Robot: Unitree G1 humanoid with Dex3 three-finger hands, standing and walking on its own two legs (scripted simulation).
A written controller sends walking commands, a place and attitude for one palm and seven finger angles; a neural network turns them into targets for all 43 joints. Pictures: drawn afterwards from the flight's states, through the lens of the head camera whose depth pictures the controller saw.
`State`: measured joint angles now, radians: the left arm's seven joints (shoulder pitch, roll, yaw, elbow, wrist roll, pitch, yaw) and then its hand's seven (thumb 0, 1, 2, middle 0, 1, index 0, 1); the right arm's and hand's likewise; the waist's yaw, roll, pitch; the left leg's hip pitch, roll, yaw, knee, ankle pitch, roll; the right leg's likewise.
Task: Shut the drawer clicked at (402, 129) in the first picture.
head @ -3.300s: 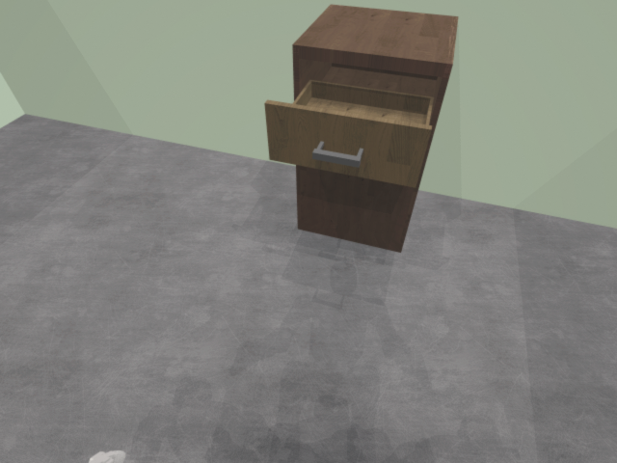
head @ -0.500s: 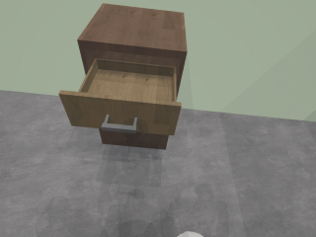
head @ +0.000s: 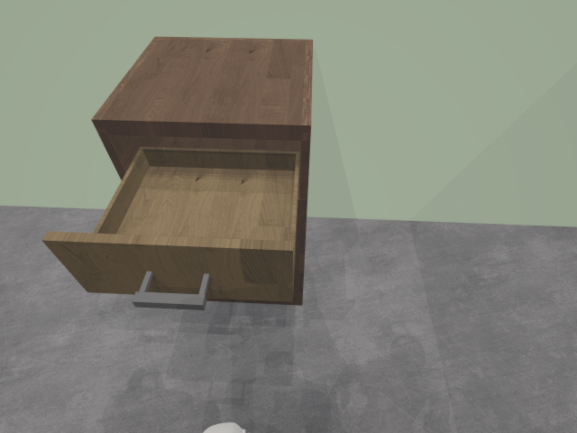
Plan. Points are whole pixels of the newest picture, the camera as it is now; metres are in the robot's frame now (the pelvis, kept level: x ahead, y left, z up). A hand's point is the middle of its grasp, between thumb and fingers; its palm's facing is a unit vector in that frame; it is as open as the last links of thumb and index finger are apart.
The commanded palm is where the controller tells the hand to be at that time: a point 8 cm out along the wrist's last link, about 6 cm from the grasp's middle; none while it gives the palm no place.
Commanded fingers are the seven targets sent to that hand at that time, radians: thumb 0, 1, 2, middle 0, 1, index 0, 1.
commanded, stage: come to a stop and stand still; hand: left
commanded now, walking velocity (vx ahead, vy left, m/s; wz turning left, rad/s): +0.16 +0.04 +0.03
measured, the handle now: (173, 289) +0.37 +0.22 -0.09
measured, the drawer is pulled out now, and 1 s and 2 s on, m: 0.30 0.30 0.30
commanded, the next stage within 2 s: look again from close up in 1.64 s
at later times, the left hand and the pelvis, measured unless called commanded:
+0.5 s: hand out of the picture +0.00 +0.21 -0.19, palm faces +0.02 -0.99 -0.16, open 7.4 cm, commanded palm none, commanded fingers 0.00 0.90 0.90 -0.20 -0.30 -0.20 -0.30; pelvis +0.03 +0.04 +0.00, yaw -3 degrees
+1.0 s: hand out of the picture -0.04 +0.14 -0.16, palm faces +0.07 -0.98 -0.20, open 7.4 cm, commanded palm none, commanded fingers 0.00 0.90 0.90 -0.20 -0.30 -0.20 -0.30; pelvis -0.02 -0.02 +0.01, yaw -1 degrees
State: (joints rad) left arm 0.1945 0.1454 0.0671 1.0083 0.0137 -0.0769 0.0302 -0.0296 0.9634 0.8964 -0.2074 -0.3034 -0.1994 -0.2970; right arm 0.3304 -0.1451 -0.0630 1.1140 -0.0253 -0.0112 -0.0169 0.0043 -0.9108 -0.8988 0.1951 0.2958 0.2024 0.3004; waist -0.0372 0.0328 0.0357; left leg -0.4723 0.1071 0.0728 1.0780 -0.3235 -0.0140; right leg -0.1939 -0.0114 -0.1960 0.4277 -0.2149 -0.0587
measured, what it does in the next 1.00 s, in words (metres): steps on the spot: left foot, then right foot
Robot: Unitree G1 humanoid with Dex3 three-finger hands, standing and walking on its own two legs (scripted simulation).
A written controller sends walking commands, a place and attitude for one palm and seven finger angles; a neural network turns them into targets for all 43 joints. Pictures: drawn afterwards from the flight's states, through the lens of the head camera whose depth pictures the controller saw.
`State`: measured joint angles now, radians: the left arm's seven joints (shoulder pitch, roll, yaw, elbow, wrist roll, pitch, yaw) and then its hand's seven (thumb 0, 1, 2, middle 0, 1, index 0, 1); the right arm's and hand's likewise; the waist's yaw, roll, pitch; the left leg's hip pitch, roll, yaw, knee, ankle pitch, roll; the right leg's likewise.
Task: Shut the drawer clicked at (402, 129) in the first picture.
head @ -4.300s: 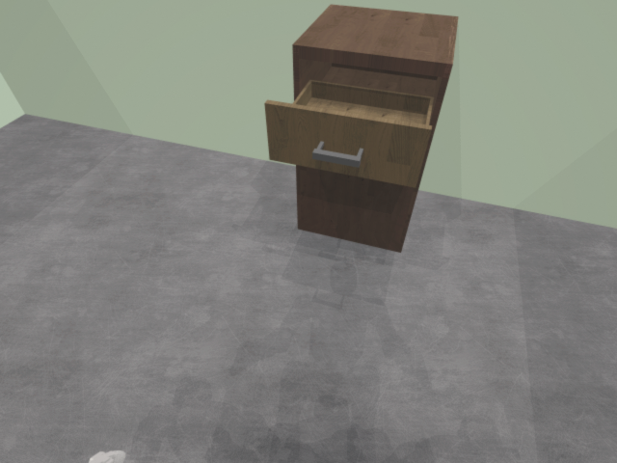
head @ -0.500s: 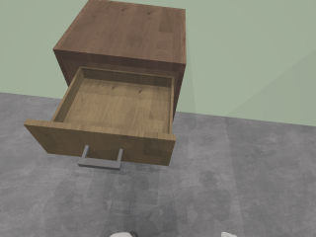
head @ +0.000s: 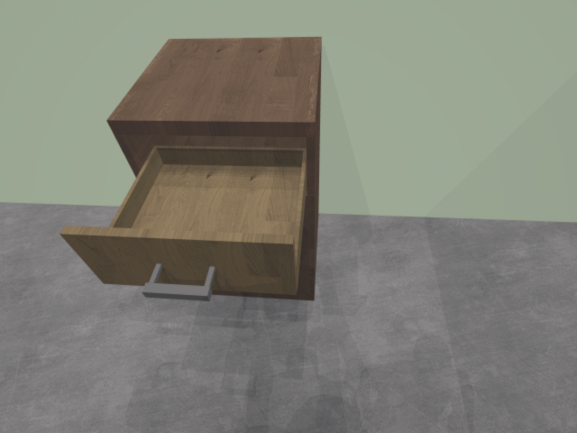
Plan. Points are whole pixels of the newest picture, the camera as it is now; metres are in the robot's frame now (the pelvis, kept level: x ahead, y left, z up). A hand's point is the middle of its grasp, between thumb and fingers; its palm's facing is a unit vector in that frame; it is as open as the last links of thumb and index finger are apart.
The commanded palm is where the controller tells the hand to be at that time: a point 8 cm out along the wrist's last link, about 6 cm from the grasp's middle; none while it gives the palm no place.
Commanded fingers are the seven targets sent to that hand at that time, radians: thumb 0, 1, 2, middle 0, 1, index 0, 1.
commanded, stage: come to a stop and stand still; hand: left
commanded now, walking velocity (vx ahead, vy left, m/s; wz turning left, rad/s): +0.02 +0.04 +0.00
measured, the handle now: (180, 281) +0.39 +0.25 -0.10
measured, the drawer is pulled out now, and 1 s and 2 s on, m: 0.30 0.30 0.30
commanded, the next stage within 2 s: look again from close up in 0.64 s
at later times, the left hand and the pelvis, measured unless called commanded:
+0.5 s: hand out of the picture -0.01 +0.22 -0.19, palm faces +0.02 -0.99 -0.16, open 7.4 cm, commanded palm none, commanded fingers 0.00 0.90 0.90 -0.20 -0.30 -0.20 -0.30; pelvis +0.00 +0.06 -0.01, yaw -2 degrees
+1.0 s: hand out of the picture -0.02 +0.22 -0.18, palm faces -0.02 -0.97 -0.24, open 7.4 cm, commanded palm none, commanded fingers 0.00 0.90 0.90 -0.20 -0.30 -0.20 -0.30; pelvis -0.02 +0.05 -0.01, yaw -1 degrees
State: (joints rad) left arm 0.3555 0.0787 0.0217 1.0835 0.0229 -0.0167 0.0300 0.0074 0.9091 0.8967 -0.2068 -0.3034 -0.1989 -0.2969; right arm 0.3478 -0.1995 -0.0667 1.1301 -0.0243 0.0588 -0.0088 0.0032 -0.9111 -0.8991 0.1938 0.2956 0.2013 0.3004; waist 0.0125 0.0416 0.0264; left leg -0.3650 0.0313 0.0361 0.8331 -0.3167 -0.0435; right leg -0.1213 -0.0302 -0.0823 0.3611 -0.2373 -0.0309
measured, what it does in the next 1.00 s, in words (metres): steps on the spot: left foot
